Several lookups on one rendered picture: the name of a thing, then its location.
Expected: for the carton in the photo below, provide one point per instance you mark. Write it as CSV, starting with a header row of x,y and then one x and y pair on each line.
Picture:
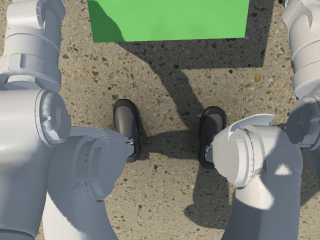
x,y
163,20

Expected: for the robot right upper arm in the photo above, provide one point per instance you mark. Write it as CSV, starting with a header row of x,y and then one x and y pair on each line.
x,y
303,128

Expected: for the right robot forearm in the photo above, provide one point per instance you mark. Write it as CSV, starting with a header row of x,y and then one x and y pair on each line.
x,y
302,18

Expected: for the robot left upper arm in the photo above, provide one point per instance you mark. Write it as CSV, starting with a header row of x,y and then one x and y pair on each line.
x,y
32,123

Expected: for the robot left thigh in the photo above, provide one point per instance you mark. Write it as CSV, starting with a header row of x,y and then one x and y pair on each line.
x,y
82,173

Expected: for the left robot forearm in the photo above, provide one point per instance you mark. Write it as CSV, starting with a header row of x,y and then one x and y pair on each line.
x,y
32,45

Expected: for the right robot foot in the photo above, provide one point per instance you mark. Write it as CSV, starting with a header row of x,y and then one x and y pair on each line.
x,y
212,121

